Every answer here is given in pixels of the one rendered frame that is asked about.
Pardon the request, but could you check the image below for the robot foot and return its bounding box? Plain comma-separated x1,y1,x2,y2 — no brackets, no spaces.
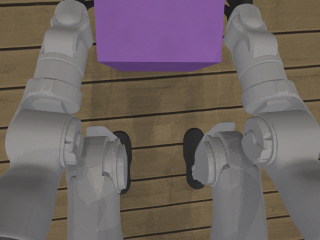
113,131,132,195
183,128,205,190

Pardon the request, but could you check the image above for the robot left forearm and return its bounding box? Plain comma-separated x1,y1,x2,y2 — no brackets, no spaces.
5,0,94,160

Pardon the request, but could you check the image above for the left robot hand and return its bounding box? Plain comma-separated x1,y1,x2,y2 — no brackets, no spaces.
63,0,94,10

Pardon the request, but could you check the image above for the robot right foot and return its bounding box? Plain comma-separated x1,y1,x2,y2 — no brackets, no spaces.
183,128,205,190

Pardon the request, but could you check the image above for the robot right upper arm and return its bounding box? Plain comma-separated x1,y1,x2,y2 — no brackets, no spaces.
241,110,320,240

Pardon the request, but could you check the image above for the carton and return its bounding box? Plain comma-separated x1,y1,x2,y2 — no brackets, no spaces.
94,0,225,72

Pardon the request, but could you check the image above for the robot left upper arm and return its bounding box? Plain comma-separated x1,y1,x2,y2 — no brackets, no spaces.
0,109,84,240

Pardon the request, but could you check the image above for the robot left foot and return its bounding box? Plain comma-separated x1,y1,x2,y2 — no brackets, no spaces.
113,131,132,195

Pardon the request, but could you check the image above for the robot right forearm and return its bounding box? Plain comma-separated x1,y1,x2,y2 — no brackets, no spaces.
223,3,320,129

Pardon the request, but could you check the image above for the right robot hand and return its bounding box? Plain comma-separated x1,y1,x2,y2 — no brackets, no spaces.
224,0,253,21

